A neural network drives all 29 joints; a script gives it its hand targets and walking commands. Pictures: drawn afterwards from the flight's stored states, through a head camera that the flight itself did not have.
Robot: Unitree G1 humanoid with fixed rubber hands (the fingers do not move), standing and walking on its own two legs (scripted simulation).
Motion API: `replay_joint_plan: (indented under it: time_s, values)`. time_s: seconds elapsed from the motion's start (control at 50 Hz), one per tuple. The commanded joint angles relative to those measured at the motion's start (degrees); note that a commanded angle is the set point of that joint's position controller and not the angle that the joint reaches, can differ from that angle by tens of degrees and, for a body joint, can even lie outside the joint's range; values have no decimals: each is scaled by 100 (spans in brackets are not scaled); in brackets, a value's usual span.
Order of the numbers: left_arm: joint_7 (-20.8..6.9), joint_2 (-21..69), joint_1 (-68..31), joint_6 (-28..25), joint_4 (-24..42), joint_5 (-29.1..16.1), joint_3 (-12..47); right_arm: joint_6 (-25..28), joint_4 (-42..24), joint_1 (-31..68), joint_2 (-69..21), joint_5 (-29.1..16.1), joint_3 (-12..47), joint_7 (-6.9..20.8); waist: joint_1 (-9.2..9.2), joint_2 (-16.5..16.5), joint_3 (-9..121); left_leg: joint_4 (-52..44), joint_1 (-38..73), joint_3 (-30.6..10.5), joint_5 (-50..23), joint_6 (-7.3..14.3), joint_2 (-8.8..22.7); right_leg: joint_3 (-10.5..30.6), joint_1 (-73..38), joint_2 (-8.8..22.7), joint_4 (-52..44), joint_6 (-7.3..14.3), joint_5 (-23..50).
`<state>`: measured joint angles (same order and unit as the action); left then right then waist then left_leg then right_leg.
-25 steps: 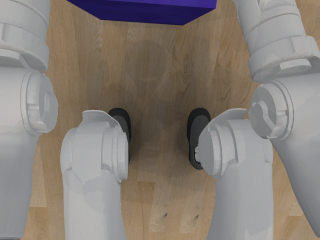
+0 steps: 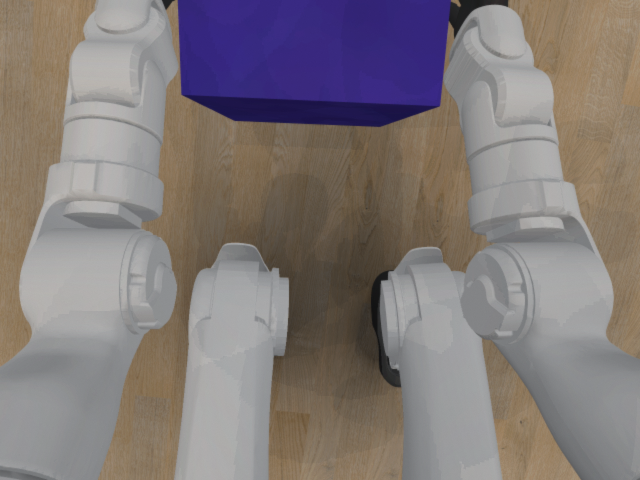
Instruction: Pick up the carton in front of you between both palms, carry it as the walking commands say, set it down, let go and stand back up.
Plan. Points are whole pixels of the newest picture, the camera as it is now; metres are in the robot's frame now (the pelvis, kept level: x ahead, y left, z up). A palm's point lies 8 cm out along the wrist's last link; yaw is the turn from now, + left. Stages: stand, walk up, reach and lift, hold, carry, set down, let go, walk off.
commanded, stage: reach and lift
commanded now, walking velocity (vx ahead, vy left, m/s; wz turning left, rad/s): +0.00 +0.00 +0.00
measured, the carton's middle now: (312, 17) +0.56 +0.04 -0.19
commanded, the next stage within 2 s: none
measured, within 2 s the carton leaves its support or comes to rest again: neither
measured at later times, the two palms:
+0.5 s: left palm out of the picture +0.49 +0.18 +0.06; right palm out of the picture +0.50 -0.12 +0.06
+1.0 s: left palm out of the picture +0.44 +0.17 +0.22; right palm out of the picture +0.45 -0.13 +0.22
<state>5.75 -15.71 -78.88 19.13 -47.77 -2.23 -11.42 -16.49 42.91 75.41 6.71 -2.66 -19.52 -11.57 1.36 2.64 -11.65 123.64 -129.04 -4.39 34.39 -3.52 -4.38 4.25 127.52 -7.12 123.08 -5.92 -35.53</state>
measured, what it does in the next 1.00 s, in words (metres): rises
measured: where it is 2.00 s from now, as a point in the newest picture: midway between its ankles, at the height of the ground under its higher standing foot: (320, 345)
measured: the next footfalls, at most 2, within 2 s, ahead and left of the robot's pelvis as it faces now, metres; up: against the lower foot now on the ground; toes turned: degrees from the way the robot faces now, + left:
none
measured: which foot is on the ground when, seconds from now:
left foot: down 0.00-1.00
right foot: down 0.00-1.00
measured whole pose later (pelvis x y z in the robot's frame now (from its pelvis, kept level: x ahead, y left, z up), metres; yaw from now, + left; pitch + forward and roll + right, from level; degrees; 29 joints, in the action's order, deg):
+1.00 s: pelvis +0.03 +0.00 +0.25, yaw +2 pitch +33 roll +0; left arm 0.6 3.4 -41.7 22.1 -36.2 13.9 -23.6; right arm -20.1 34.6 40.6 -6.9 12.9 -26.3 -3.1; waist 0.1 1.4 12.8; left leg 72.4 -79.9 -6.7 24.9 -2.6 -4.8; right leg 7.0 78.9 -5.6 72.8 -2.9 -26.3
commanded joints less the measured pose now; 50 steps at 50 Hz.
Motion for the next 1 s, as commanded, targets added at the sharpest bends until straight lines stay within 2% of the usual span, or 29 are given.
replay_joint_plan:
  time_s: [0.0, 0.06, 0.1, 0.16, 0.22, 0.32, 0.5, 0.6, 0.82, 0.98]
  values:
    - [-1754, 6583, -3182, -10, 992, -421, 2052, -147, -697, 3860, -6213, -355, 2657, 1788, 174, -506, 8953, -1411, 5017, 951, -3380, 125, -360, -1096, -3487, -329, -1286, 355, 2768]
    - [-1925, 6607, -2632, 110, 86, 203, 1334, -266, 16, 3372, -6230, 275, 1926, 1914, 95, -360, 7177, -1963, 3682, 1022, -1954, 154, -404, -1055, -3049, -311, -1878, 414, 1708]
    - [-2004, 6528, -2625, 151, -195, 535, 906, -330, 337, 3236, -6143, 660, 1440, 1952, 12, -345, 6541, -2238, 3313, 1023, -1366, 207, -404, -1056, -2911, -305, -2180, 457, 1242]
    - [-2039, 6438, -2731, 142, -318, 822, 532, -333, 438, 3280, -6069, 938, 1090, 1985, 8, -337, 6447, -2566, 3338, 1022, -1079, 246, -408, -1038, -3044, -324, -2491, 470, 1034]
    - [-2042, 6443, -2827, 142, -251, 949, 421, -341, 365, 3389, -6099, 1009, 1037, 2014, 36, -325, 6740, -2850, 3647, 1013, -985, 258, -410, -1024, -3315, -336, -2744, 461, 969]
    - [-2060, 6757, -2808, 277, 61, 903, 648, -488, 119, 3383, -6383, 915, 1327, 2118, 67, -324, 7587, -3245, 4439, 1007, -1092, 238, -422, -1041, -3833, -356, -3121, 415, 1006]
    - [-2090, 7550, -2159, 481, 846, 475, 1574, -689, -406, 2626, -7051, 482, 2263, 2323, 48, -408, 8649, -3762, 5798, 953, -2177, 128, -468, -995, -4758, -378, -3661, 354, 1864]
    - [-2041, 7764, -1596, 461, 964, 381, 1843, -678, -446, 1967, -7177, 399, 2487, 2354, 8, -446, 8214, -4176, 6195, 869, -2244, 101, -481, -899, -5109, -373, -4072, 367, 1942]
    - [-1923, 7996, -300, 253, 791, 609, 1771, -492, -204, 607, -7326, 638, 2451, 2351, -47, -372, 6980, -5320, 7118, 619, -2161, 154, -480, -633, -6025, -315, -5240, 406, 1943]
    - [-1922, 8063, 553, 131, 963, 698, 1907, -391, -310, -327, -7495, 724, 2655, 2330, -48, -293, 6426, -6192, 7998, 443, -2303, 218, -427, -396, -7156, -222, -6159, 431, 2176]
